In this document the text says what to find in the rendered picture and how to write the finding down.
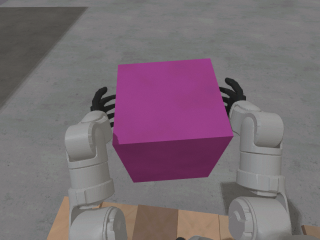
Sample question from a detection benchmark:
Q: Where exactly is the left robot hand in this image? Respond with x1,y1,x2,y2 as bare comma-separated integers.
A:
90,86,116,128

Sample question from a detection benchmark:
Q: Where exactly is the right robot upper arm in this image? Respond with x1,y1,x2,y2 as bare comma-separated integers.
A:
228,196,320,240

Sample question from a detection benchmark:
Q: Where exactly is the left robot upper arm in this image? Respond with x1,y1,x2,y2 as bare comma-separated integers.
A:
69,206,128,240

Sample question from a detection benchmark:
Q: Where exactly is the right robot hand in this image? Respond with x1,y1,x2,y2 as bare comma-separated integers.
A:
219,77,246,118

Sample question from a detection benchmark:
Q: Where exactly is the robot right forearm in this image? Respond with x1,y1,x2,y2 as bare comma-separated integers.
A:
228,100,292,229

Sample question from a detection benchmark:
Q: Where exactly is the carton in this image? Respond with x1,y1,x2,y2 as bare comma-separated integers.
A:
112,58,234,183

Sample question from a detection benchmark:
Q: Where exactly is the robot left forearm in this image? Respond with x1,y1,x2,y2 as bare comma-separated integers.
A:
64,110,115,240

